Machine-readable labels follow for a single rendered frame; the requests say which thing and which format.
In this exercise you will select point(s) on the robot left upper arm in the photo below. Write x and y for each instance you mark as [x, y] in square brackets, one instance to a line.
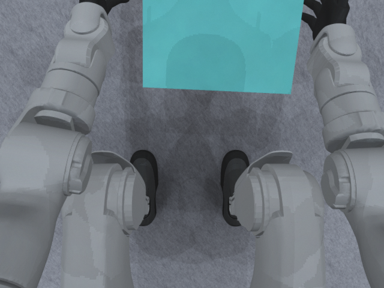
[40, 166]

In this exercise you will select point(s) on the carton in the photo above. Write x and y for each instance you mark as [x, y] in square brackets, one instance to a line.
[221, 45]

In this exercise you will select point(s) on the robot left hand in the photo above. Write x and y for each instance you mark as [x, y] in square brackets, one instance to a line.
[106, 4]

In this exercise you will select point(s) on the left robot forearm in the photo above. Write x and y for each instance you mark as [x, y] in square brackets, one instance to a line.
[74, 78]

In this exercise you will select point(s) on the robot right upper arm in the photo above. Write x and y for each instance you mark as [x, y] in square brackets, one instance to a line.
[353, 182]

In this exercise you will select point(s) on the robot left shin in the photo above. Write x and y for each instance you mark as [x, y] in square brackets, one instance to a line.
[99, 157]

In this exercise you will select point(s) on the left robot thigh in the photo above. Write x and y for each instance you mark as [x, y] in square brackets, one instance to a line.
[95, 250]

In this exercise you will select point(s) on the robot right hand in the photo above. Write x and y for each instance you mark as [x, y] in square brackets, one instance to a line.
[327, 13]

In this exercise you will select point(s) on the right robot forearm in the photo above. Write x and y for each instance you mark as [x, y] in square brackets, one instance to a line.
[347, 101]

